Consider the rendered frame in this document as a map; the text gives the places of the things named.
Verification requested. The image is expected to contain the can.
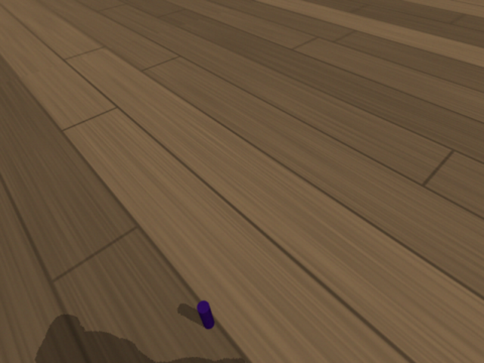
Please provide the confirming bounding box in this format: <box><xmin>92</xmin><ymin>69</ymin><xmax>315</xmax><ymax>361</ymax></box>
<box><xmin>197</xmin><ymin>301</ymin><xmax>215</xmax><ymax>329</ymax></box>

